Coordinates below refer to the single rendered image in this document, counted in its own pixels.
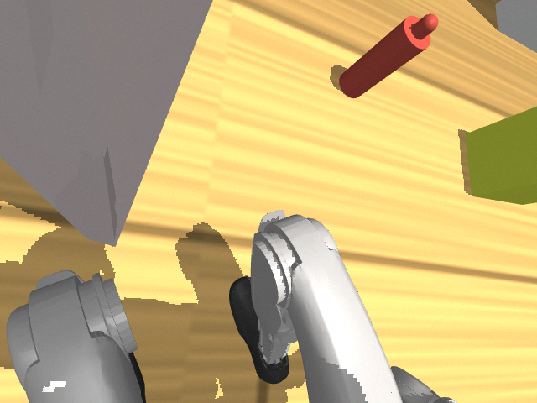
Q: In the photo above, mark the right robot foot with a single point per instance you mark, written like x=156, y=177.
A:
x=246, y=320

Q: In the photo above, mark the left robot foot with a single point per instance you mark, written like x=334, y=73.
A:
x=138, y=375

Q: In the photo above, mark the right robot hand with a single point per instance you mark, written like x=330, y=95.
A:
x=411, y=389

